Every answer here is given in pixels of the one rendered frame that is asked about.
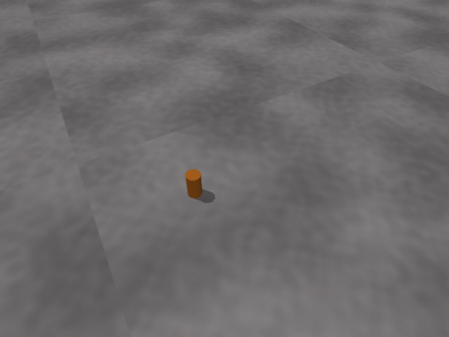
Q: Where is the can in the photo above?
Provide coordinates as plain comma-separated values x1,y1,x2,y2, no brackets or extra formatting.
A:
185,169,202,199

